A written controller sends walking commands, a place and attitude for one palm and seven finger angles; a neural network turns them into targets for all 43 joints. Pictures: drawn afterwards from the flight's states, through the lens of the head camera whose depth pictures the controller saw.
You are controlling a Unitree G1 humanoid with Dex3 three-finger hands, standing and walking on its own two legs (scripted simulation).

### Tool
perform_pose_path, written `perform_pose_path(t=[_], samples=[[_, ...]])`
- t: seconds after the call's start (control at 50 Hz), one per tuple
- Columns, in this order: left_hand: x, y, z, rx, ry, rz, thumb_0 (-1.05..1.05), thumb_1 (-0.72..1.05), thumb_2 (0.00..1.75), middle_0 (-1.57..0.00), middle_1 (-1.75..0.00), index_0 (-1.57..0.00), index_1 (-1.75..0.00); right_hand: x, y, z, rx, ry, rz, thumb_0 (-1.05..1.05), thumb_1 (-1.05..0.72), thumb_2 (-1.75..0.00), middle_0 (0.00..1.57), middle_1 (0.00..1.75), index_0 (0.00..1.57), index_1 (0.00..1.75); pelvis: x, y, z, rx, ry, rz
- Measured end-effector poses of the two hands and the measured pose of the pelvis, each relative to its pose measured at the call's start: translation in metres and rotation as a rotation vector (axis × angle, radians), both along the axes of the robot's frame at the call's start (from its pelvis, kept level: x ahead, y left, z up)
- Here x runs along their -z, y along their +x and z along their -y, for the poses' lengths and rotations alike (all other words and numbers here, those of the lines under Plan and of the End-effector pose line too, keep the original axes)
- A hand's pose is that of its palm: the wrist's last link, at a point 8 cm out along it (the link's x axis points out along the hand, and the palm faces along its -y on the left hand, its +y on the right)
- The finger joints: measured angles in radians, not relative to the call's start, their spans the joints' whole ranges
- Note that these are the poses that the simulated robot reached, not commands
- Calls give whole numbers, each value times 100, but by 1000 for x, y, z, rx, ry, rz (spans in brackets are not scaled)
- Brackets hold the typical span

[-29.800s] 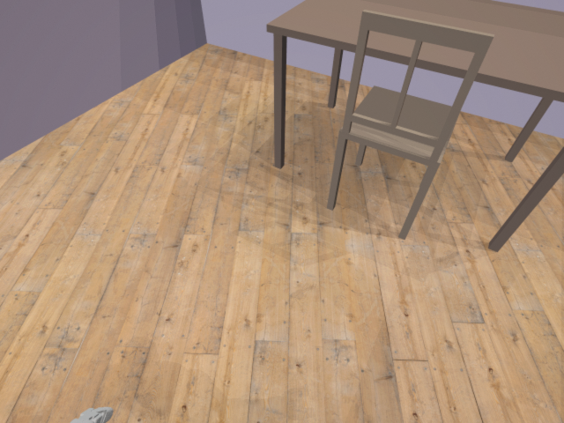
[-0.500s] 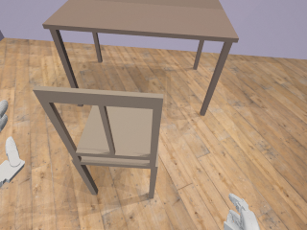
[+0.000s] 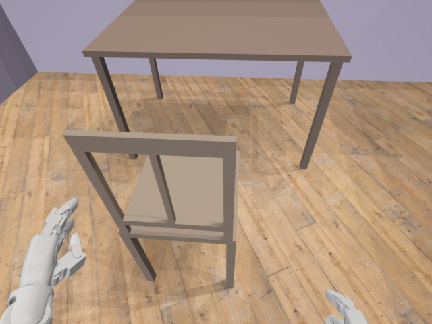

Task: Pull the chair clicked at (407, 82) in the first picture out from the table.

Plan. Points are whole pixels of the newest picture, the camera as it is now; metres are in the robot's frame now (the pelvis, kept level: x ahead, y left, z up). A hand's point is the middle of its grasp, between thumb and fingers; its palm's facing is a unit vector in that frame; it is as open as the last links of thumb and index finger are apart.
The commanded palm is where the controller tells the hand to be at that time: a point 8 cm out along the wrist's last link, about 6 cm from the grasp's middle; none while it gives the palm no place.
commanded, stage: let the arm hang, fingers relaxed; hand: left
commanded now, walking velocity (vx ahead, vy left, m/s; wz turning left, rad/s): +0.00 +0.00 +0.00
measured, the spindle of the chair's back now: (164, 192) +0.45 +0.17 -0.08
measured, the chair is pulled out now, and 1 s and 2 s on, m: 0.61 0.61 0.61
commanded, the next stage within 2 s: look to check the result in 1.00 s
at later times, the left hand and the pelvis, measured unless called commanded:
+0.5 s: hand out of the picture -0.05 +0.18 -0.17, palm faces +0.03 -0.97 -0.24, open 7.2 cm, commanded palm none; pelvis -0.02 -0.02 +0.00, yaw +1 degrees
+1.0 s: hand out of the picture -0.03 +0.13 -0.17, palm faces +0.06 -0.99 -0.16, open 7.3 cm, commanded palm none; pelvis -0.02 -0.03 +0.00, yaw +0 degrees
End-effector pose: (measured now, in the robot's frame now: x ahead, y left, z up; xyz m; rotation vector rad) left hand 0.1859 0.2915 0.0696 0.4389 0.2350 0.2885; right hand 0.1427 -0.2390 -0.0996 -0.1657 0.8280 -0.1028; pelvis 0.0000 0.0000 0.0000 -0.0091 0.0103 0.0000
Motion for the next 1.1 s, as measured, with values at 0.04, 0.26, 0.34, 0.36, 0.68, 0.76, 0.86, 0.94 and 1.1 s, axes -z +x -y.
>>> perform_pose_path(t=[0.04, 0.26, 0.34, 0.36, 0.68, 0.76, 0.86, 0.94, 1.1], samples=[[67, -12, 12, -39, -109, -259, 0, 90, 90, -19, -30, -20, -30, 12, -13, -1, -2, 10, -65, 1, -90, -90, 20, 30, 20, 30, 3, -3, 0, -1, 5, 3], [211, -160, 77, -160, -401, -943, -5, 102, 90, -21, -30, -21, -30, 31, -141, 10, 83, -38, -479, 1, -93, -89, 20, 30, 20, 30, 2, -13, 15, -11, -3, 36], [211, -198, 67, -200, -375, -1053, -4, 99, 90, -20, -30, -21, -30, 34, -177, 14, 111, -34, -577, 1, -93, -90, 20, 30, 20, 30, 1, -15, 16, -13, -6, 36], [210, -206, 65, -210, -369, -1077, -3, 98, 90, -20, -30, -21, -30, 35, -184, 13, 116, -29, -594, 1, -93, -90, 20, 30, 20, 30, 0, -16, 16, -13, -5, 35], [210, -232, 95, -223, -407, -1135, 0, 91, 90, -19, -30, -20, -30, 50, -202, -23, 116, 94, -610, 1, -91, -90, 20, 30, 20, 30, 0, -20, 20, -2, 9, 33], [213, -222, 107, -200, -432, -1108, 0, 90, 90, -19, -30, -20, -30, 51, -193, -26, 115, 102, -585, 1, -91, -90, 20, 30, 20, 30, 0, -20, 22, -1, 10, 33], [215, -220, 111, -199, -436, -1108, 1, 92, 90, -20, -30, -20, -30, 50, -187, -23, 120, 93, -572, 1, -91, -90, 20, 30, 20, 30, 0, -18, 24, 0, 9, 35], [214, -219, 111, -205, -440, -1105, 1, 92, 90, -20, -30, -20, -30, 49, -186, -19, 121, 82, -577, 1, -91, -90, 20, 30, 20, 30, 0, -17, 25, -4, 8, 35], [214, -217, 109, -212, -438, -1109, 0, 91, 90, -19, -30, -20, -30, 47, -184, -13, 121, 64, -590, 1, -91, -90, 20, 30, 20, 30, 0, -15, 25, -7, 7, 33]])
